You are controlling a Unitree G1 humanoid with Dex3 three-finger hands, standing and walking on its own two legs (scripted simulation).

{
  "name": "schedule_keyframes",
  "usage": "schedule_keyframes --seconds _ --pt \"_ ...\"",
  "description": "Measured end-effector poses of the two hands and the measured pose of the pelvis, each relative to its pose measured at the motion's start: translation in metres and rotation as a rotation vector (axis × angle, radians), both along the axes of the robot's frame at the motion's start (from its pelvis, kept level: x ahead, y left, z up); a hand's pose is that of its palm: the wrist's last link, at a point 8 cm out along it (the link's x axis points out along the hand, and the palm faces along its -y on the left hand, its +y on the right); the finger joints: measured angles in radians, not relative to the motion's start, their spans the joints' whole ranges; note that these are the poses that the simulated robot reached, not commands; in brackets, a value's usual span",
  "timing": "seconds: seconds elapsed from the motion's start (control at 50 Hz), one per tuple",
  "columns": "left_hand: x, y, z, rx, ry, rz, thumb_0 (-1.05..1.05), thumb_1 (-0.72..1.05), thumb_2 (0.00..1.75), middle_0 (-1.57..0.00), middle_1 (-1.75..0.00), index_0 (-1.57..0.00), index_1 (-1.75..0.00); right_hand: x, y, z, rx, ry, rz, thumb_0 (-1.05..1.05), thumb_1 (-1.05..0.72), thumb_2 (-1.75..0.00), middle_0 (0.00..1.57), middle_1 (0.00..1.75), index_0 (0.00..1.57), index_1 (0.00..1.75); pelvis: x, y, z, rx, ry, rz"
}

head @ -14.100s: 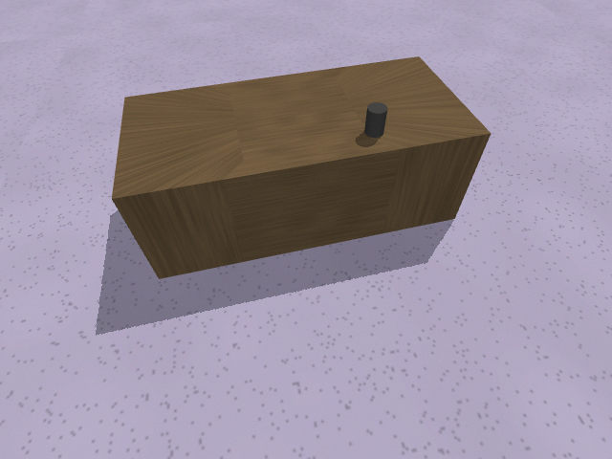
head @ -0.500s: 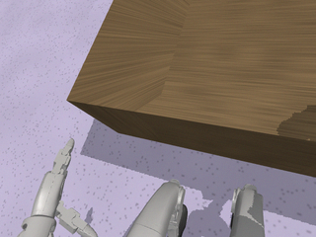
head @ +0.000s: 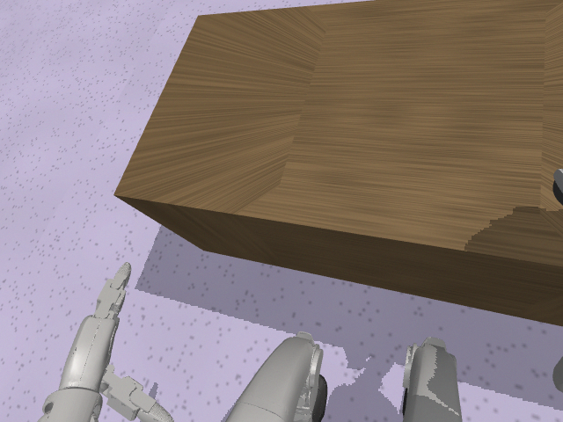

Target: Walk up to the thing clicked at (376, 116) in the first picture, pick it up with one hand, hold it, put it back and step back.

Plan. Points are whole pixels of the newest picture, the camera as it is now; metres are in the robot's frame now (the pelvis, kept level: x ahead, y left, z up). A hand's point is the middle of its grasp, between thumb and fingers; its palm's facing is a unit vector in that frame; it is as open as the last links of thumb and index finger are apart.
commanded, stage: lift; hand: right
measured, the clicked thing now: out of the picture +0.47 -0.30 -0.04
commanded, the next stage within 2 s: hold in 1.38 s
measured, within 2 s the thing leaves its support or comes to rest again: neither
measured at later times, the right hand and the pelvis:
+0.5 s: hand out of the picture +0.41 -0.27 +0.05, palm faces +0.39 +0.92 -0.01, open 9.7 cm; pelvis +0.01 -0.01 +0.05, yaw -3 degrees
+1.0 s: hand out of the picture +0.38 -0.22 +0.11, palm faces +0.39 +0.92 +0.00, open 9.7 cm; pelvis +0.02 +0.01 +0.08, yaw -4 degrees
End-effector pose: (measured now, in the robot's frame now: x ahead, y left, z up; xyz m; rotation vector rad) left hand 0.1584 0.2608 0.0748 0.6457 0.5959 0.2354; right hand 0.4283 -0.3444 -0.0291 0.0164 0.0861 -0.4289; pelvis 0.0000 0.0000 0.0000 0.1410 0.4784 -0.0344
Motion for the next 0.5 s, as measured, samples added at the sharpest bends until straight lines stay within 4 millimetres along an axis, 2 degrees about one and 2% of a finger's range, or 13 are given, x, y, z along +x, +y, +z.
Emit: schedule_keyframes --seconds 0.12,0.32,0.5 --pt "0.004 -0.004 0.003 -0.034 -0.010 0.006 -0.01 -0.51 0.04 -0.06 -0.05 -0.08 -0.05 -0.008 0.006 0.014 -0.003 0.000 0.026 -0.01 0.41 -1.08 0.67 1.10 0.76 1.15 0.004 -0.001 0.009 -0.007 -0.017 -0.005" --pt "0.006 -0.012 -0.002 -0.141 0.008 0.014 -0.01 -0.52 0.05 -0.06 -0.06 -0.07 -0.05 -0.039 0.015 0.049 -0.011 -0.012 0.012 -0.01 0.41 -1.08 0.67 1.10 0.76 1.15 0.010 -0.004 0.032 -0.026 -0.071 -0.017" --pt "0.014 -0.004 0.006 -0.174 -0.007 0.029 -0.01 -0.53 0.06 -0.07 -0.06 -0.07 -0.06 -0.061 0.033 0.083 -0.016 -0.022 0.031 -0.01 0.41 -1.09 0.68 1.10 0.77 1.15 0.015 -0.007 0.052 -0.055 -0.130 -0.024"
